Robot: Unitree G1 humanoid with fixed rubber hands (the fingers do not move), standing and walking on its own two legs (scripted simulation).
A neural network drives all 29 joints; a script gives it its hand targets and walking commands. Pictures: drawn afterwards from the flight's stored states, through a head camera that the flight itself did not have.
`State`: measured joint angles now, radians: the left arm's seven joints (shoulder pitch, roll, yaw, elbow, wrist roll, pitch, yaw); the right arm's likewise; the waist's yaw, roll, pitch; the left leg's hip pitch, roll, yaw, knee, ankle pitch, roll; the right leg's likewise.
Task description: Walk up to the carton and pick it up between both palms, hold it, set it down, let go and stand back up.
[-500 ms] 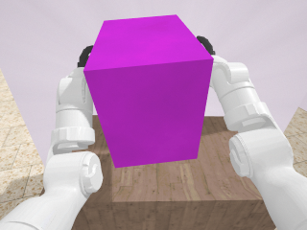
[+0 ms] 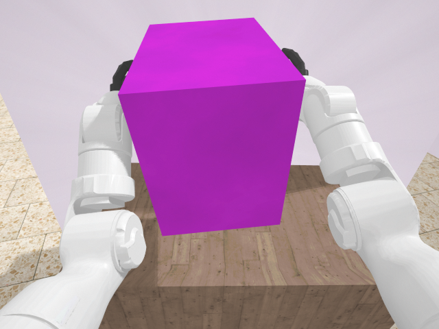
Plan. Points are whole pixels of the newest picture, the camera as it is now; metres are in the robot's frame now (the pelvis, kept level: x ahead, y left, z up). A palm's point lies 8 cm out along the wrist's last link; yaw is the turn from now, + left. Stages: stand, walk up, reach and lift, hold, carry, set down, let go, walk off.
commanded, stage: hold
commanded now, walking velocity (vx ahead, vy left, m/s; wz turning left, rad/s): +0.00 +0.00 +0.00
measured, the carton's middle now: (211, 119) +0.38 +0.00 +0.27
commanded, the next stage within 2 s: set down in 0.62 s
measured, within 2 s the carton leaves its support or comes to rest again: neither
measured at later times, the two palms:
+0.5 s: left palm (123, 103) +0.37 +0.15 +0.30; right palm (296, 90) +0.37 -0.14 +0.33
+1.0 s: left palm (116, 103) +0.39 +0.17 +0.29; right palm (283, 86) +0.39 -0.13 +0.32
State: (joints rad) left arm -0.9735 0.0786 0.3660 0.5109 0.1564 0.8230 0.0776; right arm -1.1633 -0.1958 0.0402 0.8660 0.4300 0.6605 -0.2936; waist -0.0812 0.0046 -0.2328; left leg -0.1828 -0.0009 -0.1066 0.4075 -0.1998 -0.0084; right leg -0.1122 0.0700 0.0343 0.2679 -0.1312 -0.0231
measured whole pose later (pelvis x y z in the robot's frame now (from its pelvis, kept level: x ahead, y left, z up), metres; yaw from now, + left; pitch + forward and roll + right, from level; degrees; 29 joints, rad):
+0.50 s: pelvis +0.00 +0.00 +0.00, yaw +0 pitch -1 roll -2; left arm -0.96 0.07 0.37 0.49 0.16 0.83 0.08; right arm -1.16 -0.20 0.04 0.86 0.44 0.67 -0.29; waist -0.08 0.01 -0.23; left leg -0.18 0.00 -0.10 0.41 -0.21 0.00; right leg -0.11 0.07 0.04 0.27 -0.14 -0.02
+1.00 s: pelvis +0.00 +0.00 +0.00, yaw +1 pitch -3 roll -1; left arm -1.01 0.07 0.44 0.61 0.21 0.65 0.06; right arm -1.20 -0.14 -0.08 0.99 0.31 0.47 -0.23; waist -0.08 -0.02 -0.18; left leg -0.13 -0.01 -0.12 0.38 -0.20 0.00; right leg -0.07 0.06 0.02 0.27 -0.15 -0.02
